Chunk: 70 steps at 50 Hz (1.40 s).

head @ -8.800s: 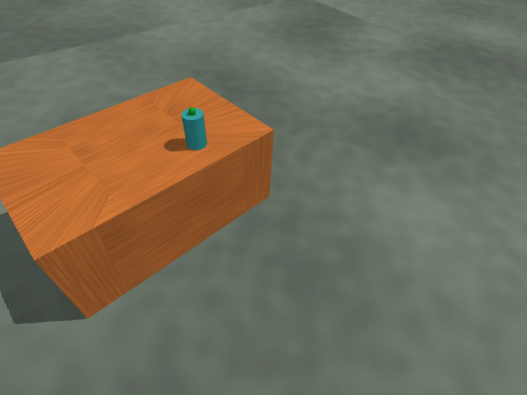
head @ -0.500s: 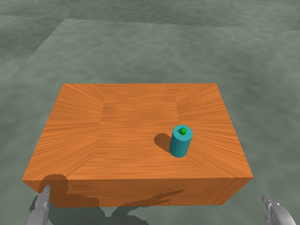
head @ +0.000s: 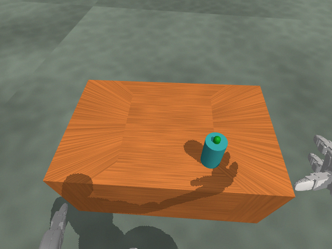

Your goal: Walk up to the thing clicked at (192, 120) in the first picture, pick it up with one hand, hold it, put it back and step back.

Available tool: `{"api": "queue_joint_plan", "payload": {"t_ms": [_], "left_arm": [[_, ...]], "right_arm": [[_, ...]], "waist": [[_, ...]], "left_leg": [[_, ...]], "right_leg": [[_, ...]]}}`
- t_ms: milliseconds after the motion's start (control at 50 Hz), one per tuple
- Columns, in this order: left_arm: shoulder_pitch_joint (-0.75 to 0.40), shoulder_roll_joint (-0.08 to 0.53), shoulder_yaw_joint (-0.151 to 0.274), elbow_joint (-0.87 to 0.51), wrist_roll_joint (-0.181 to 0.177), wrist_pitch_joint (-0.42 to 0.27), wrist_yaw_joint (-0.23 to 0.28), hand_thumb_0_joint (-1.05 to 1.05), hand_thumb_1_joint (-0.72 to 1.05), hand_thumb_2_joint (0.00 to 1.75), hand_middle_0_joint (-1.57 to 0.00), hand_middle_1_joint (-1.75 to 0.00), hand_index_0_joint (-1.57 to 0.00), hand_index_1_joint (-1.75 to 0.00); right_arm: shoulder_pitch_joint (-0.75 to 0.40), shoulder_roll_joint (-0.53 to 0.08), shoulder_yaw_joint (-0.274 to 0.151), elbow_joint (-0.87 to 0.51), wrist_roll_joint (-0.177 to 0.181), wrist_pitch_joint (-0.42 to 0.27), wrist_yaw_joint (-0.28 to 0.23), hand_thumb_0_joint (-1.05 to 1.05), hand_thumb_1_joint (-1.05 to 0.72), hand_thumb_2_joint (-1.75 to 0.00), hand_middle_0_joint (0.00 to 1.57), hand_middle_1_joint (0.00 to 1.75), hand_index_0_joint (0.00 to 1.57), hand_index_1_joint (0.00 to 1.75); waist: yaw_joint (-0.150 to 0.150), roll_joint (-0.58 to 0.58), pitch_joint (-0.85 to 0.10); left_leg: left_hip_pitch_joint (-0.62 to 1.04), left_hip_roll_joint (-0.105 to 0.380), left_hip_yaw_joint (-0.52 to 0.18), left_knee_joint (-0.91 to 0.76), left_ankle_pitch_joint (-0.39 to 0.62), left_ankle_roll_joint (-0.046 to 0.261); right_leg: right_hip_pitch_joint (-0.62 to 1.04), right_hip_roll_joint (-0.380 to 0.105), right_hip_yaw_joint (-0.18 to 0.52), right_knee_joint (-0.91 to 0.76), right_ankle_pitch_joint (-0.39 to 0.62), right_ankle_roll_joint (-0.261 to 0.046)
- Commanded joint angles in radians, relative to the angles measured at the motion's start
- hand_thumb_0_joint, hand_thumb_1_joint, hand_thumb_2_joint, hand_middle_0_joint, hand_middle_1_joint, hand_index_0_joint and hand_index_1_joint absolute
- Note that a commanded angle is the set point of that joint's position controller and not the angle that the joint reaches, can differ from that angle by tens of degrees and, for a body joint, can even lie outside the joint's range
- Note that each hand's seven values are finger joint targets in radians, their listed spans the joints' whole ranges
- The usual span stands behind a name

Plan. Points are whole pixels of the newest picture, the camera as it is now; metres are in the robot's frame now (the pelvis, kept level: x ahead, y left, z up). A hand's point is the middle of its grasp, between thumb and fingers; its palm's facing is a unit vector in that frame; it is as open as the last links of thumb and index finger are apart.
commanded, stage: go down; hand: right
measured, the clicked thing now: (213, 149) +0.54 -0.14 -0.23
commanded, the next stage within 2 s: approach in 0.96 s
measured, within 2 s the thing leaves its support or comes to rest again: neither
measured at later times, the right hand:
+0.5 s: hand (310, 138) +0.41 -0.32 +0.04, palm faces +0.14 +0.99 -0.07, open 17.5 cm
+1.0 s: hand (314, 128) +0.44 -0.33 +0.06, palm faces +0.14 +0.99 -0.05, open 17.4 cm
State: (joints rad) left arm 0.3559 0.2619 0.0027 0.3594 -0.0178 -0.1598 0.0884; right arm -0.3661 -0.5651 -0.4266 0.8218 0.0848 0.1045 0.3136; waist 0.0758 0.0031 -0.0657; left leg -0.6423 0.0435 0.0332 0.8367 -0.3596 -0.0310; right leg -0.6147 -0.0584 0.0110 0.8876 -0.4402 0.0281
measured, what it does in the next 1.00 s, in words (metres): stands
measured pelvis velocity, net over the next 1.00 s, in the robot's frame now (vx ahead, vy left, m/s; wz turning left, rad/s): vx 0.00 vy -0.01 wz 0.01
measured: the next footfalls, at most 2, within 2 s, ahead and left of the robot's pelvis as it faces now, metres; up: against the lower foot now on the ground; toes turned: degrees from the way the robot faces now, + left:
none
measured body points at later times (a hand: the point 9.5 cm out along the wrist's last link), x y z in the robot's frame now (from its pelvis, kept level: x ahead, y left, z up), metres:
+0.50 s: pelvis +0.00 +0.00 -0.01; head +0.08 -0.03 +0.43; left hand +0.14 +0.27 -0.05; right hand +0.40 -0.37 +0.05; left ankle +0.03 +0.14 -0.70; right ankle +0.00 -0.13 -0.70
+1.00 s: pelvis +0.00 -0.01 -0.01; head +0.10 -0.04 +0.43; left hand +0.15 +0.26 -0.05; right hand +0.43 -0.39 +0.06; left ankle +0.03 +0.14 -0.70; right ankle +0.00 -0.13 -0.70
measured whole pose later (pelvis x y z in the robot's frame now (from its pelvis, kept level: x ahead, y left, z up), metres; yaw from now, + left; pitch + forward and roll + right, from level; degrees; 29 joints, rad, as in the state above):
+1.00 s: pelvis +0.00 -0.01 -0.01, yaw +0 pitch +17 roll +3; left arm 0.32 0.27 -0.02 0.30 0.00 -0.10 0.05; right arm -0.69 -0.78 -0.55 1.17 0.08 -0.18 0.46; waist 0.15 0.02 -0.11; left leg -0.80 0.03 0.05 0.88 -0.37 -0.03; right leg -0.80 -0.07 0.03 0.98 -0.47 0.02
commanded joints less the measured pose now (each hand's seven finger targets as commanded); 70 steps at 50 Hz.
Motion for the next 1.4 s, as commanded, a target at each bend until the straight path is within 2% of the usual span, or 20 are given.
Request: {"api": "queue_joint_plan", "payload": {"t_ms": [0,80,120,200,240,300,440,500,740,780,820,900,920,980,1080,1140,1180,1280,1320,1380], "left_arm": [[-0.027,0.141,0.060,-0.164,0.003,-0.054,0.006,0.00,-0.54,0.05,-0.05,-0.05,-0.05,-0.06],[-0.003,0.153,0.077,-0.115,0.008,-0.045,-0.001,0.00,-0.53,0.04,-0.05,-0.06,-0.05,-0.05],[-0.035,0.189,0.108,-0.162,0.006,-0.050,0.003,0.00,-0.53,0.04,-0.05,-0.05,-0.05,-0.05],[-0.011,0.153,0.071,-0.116,0.005,-0.043,-0.002,0.00,-0.52,0.04,-0.05,-0.06,-0.05,-0.05],[-0.043,0.187,0.096,-0.156,0.007,-0.041,0.000,0.00,-0.53,0.05,-0.05,-0.05,-0.05,-0.05],[-0.041,0.168,0.077,-0.140,0.005,-0.036,-0.004,0.00,-0.52,0.05,-0.05,-0.06,-0.05,-0.05],[-0.050,0.181,0.081,-0.220,0.006,-0.024,-0.003,0.00,-0.54,0.05,-0.05,-0.06,-0.05,-0.06],[-0.004,0.159,0.060,-0.167,0.007,-0.012,-0.011,0.00,-0.54,0.06,-0.05,-0.06,-0.05,-0.06],[-0.012,0.198,0.093,-0.206,0.009,-0.003,-0.014,0.00,-0.54,0.06,-0.05,-0.06,-0.05,-0.06],[0.018,0.164,0.064,-0.146,0.011,0.003,-0.020,0.00,-0.53,0.05,-0.05,-0.06,-0.06,-0.06],[-0.048,0.186,0.075,-0.211,0.015,-0.006,-0.018,0.00,-0.54,0.05,-0.05,-0.06,-0.05,-0.06],[-0.004,0.202,0.090,-0.191,0.014,0.005,-0.018,0.00,-0.54,0.06,-0.05,-0.06,-0.05,-0.06],[-0.010,0.174,0.059,-0.208,0.014,0.005,-0.023,0.00,-0.54,0.06,-0.05,-0.06,-0.05,-0.06],[-0.031,0.198,0.085,-0.231,0.014,0.002,-0.018,0.00,-0.54,0.05,-0.05,-0.06,-0.05,-0.06],[-0.035,0.154,0.041,-0.237,0.014,-0.001,-0.026,0.00,-0.54,0.04,-0.05,-0.04,-0.04,-0.05],[-0.040,0.130,0.010,-0.211,0.021,-0.013,-0.035,0.00,-0.54,0.04,-0.05,-0.04,-0.04,-0.05],[-0.059,0.167,0.049,-0.254,0.028,-0.026,-0.032,0.00,-0.55,0.04,-0.05,-0.04,-0.04,-0.05],[-0.021,0.198,0.090,-0.341,0.041,-0.048,-0.042,0.00,-0.55,0.04,-0.04,-0.04,-0.04,-0.05],[0.008,0.168,0.066,-0.364,0.048,-0.053,-0.052,0.00,-0.56,0.05,-0.05,-0.04,-0.04,-0.05],[0.026,0.200,0.111,-0.430,0.059,-0.061,-0.058,0.00,-0.55,0.05,-0.05,-0.04,-0.04,-0.05]], "right_arm": [[-0.348,-0.363,-0.085,-0.120,0.008,-0.142,0.024,0.00,0.59,-0.01,0.05,0.05,0.05,0.05],[-0.412,-0.379,-0.079,-0.039,0.013,-0.189,0.056,0.00,0.59,-0.02,0.05,0.05,0.05,0.05],[-0.466,-0.419,-0.094,-0.043,0.016,-0.217,0.066,0.00,0.58,-0.01,0.06,0.05,0.05,0.05],[-0.475,-0.419,-0.089,0.051,0.024,-0.242,0.088,0.00,0.57,-0.01,0.06,0.04,0.05,0.04],[-0.526,-0.472,-0.105,0.021,0.021,-0.263,0.090,0.00,0.55,-0.01,0.06,0.04,0.05,0.04],[-0.537,-0.487,-0.120,0.060,0.028,-0.277,0.096,0.00,0.57,-0.01,0.06,0.04,0.05,0.04],[-0.580,-0.538,-0.149,0.087,0.023,-0.308,0.110,0.00,0.53,-0.01,0.06,0.04,0.06,0.04],[-0.570,-0.527,-0.146,0.120,0.027,-0.313,0.117,0.00,0.52,-0.01,0.07,0.04,0.06,0.04],[-0.635,-0.570,-0.166,0.112,0.025,-0.337,0.134,0.00,0.51,-0.02,0.07,0.04,0.06,0.04],[-0.604,-0.520,-0.144,0.173,0.033,-0.330,0.141,0.00,0.52,-0.02,0.06,0.04,0.06,0.04],[-0.707,-0.592,-0.171,0.053,0.028,-0.349,0.137,0.00,0.53,-0.02,0.07,0.04,0.06,0.04],[-0.630,-0.560,-0.169,0.161,0.031,-0.340,0.140,0.00,0.54,-0.02,0.06,0.04,0.06,0.04],[-0.663,-0.552,-0.157,0.135,0.029,-0.344,0.139,0.00,0.54,-0.02,0.06,0.04,0.06,0.04],[-0.694,-0.590,-0.175,0.144,0.026,-0.354,0.138,0.00,0.54,-0.03,0.06,0.04,0.06,0.04],[-0.728,-0.587,-0.170,0.158,0.027,-0.371,0.145,0.00,0.54,-0.03,0.06,0.05,0.06,0.05],[-0.695,-0.490,-0.127,0.254,0.043,-0.400,0.164,0.00,0.55,-0.03,0.06,0.05,0.06,0.05],[-0.728,-0.539,-0.170,0.238,0.051,-0.446,0.164,0.00,0.58,-0.03,0.06,0.05,0.06,0.05],[-0.679,-0.479,-0.178,0.314,0.076,-0.537,0.187,0.00,0.57,-0.03,0.07,0.05,0.07,0.05],[-0.689,-0.463,-0.187,0.323,0.079,-0.567,0.183,0.00,0.57,-0.03,0.07,0.05,0.07,0.04],[-0.694,-0.498,-0.214,0.297,0.060,-0.614,0.159,0.00,0.56,-0.02,0.07,0.04,0.07,0.04]], "waist": [[-0.015,-0.112,-0.313],[0.011,-0.139,-0.272],[0.024,-0.119,-0.344],[0.019,-0.137,-0.321],[0.025,-0.147,-0.381],[0.017,-0.131,-0.343],[0.034,-0.152,-0.462],[0.029,-0.157,-0.389],[0.051,-0.192,-0.452],[0.050,-0.195,-0.386],[0.048,-0.231,-0.507],[0.058,-0.199,-0.457],[0.056,-0.194,-0.461],[0.069,-0.184,-0.457],[0.069,-0.197,-0.444],[0.092,-0.160,-0.366],[0.107,-0.143,-0.435],[0.164,-0.136,-0.464],[0.168,-0.148,-0.445],[0.178,-0.186,-0.470]], "left_leg": [[0.154,-0.034,0.005,-0.097,0.239,0.042],[0.097,-0.038,0.005,-0.102,0.192,0.042],[0.111,-0.038,0.003,-0.101,0.208,0.040],[0.090,-0.042,0.004,-0.092,0.215,0.040],[0.091,-0.043,0.004,-0.082,0.232,0.042],[0.088,-0.042,-0.001,-0.086,0.190,0.040],[0.114,-0.043,-0.004,-0.057,0.283,0.040],[0.073,-0.046,0.002,-0.059,0.248,0.041],[0.027,-0.052,0.013,-0.036,0.255,0.044],[-0.002,-0.055,0.015,-0.036,0.240,0.045],[0.020,-0.049,0.007,-0.029,0.277,0.044],[0.014,-0.054,0.016,-0.027,0.273,0.045],[0.038,-0.053,0.014,-0.029,0.282,0.043],[0.039,-0.048,0.008,-0.030,0.264,0.042],[-0.009,-0.052,0.011,-0.018,0.236,0.044],[-0.085,-0.052,0.009,0.011,0.208,0.043],[-0.080,-0.049,0.002,0.046,0.233,0.041],[-0.175,-0.054,0.005,0.128,0.241,0.038],[-0.230,-0.059,0.006,0.161,0.196,0.041],[-0.275,-0.061,0.003,0.212,0.140,0.047]], "right_leg": [[0.133,0.035,0.002,-0.133,0.328,-0.032],[0.111,0.032,0.002,-0.138,0.258,-0.033],[0.135,0.032,0.007,-0.130,0.266,-0.036],[0.114,0.034,0.008,-0.116,0.284,-0.034],[0.134,0.032,0.014,-0.108,0.315,-0.032],[0.063,0.039,0.009,-0.107,0.232,-0.040],[0.103,0.038,0.010,-0.066,0.355,-0.034],[0.063,0.037,0.013,-0.070,0.329,-0.035],[0.115,0.026,0.027,-0.045,0.397,-0.027],[0.082,0.027,0.027,-0.048,0.382,-0.025],[0.135,0.024,0.028,-0.028,0.432,-0.025],[0.114,0.024,0.032,-0.026,0.454,-0.024],[0.096,0.029,0.027,-0.030,0.422,-0.028],[0.067,0.031,0.022,-0.029,0.344,-0.032],[0.056,0.025,0.029,-0.020,0.347,-0.030],[-0.023,0.022,0.032,0.010,0.309,-0.034],[-0.049,0.024,0.033,0.052,0.310,-0.037],[-0.099,0.021,0.045,0.147,0.358,-0.036],[-0.158,0.020,0.048,0.173,0.305,-0.034],[-0.223,0.022,0.046,0.207,0.209,-0.031]]}}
